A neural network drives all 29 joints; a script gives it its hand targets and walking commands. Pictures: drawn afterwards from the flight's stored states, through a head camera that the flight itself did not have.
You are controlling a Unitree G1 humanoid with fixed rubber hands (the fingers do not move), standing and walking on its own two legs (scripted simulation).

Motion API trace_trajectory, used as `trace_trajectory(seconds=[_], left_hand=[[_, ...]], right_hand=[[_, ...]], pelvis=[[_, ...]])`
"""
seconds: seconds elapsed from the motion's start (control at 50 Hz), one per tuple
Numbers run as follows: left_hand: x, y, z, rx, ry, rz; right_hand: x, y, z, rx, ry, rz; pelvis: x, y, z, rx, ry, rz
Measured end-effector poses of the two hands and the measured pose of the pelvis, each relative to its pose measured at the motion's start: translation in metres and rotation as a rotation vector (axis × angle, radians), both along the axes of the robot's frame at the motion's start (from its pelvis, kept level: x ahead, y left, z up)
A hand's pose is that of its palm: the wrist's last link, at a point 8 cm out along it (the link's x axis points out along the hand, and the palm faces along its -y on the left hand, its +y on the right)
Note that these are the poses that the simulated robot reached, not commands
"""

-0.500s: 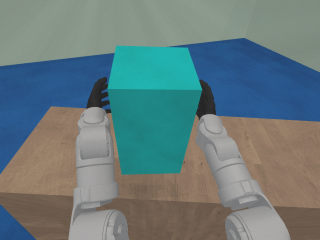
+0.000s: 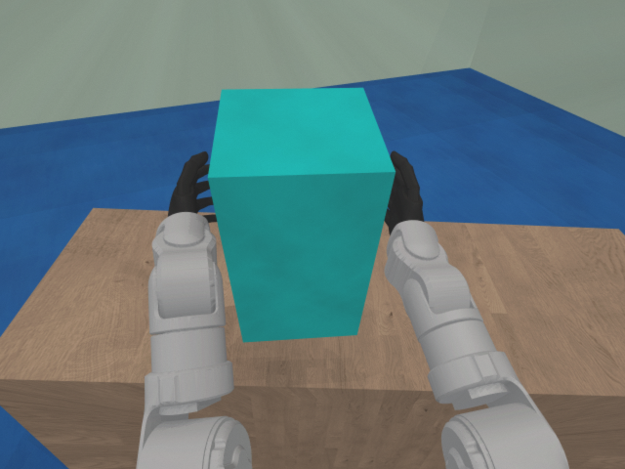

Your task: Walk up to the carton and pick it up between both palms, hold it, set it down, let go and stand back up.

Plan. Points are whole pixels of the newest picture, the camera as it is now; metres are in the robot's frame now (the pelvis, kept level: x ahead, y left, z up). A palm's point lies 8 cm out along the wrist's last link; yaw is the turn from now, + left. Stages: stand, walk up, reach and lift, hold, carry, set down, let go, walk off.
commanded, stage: hold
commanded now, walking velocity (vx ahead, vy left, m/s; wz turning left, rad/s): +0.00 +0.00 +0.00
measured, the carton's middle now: (297, 227) +0.40 +0.00 +0.15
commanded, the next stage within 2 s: set down in 0.40 s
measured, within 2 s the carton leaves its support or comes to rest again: neither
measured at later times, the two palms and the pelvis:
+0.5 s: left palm (193, 220) +0.37 +0.12 +0.20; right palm (408, 218) +0.36 -0.13 +0.19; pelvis +0.00 -0.01 +0.00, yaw +0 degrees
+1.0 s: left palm (193, 250) +0.40 +0.14 +0.12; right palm (383, 238) +0.39 -0.11 +0.14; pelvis +0.03 +0.02 +0.00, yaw +0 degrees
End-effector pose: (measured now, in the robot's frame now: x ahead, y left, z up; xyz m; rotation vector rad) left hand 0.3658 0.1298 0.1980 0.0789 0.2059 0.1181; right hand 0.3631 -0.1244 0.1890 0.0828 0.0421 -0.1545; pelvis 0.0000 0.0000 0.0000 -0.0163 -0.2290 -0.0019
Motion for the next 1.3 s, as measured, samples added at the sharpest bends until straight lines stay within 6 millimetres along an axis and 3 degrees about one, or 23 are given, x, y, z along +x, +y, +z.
trace_trajectory(seconds=[0.28,0.6,0.72,0.96,1.12,1.3], left_hand=[[-0.001,-0.012,0.002,-0.005,0.012,-0.007],[0.002,0.002,-0.005,-0.013,-0.028,-0.019],[0.012,0.01,-0.019,0.004,-0.03,-0.044],[0.031,0.012,-0.077,-0.001,0.039,-0.086],[0.039,0.005,-0.079,0.008,0.014,-0.102],[0.044,0.0,-0.084,0.01,0.05,-0.122]], right_hand=[[-0.003,-0.012,0.002,-0.009,-0.002,-0.011],[-0.001,0.002,-0.001,-0.017,-0.056,-0.016],[0.004,0.01,-0.01,-0.022,-0.101,-0.037],[0.021,0.012,-0.048,-0.067,-0.107,-0.035],[0.024,0.005,-0.052,-0.061,-0.128,-0.048],[0.023,0.001,-0.061,-0.044,-0.085,-0.079]], pelvis=[[-0.005,-0.011,0.0,0.007,0.001,-0.002],[-0.003,-0.006,0.001,0.006,0.02,0.006],[0.0,0.002,0.001,0.006,0.036,0.009],[0.022,0.016,0.003,0.0,0.086,-0.004],[0.034,0.016,0.004,-0.004,0.104,-0.005],[0.033,0.012,0.004,-0.001,0.098,-0.005]])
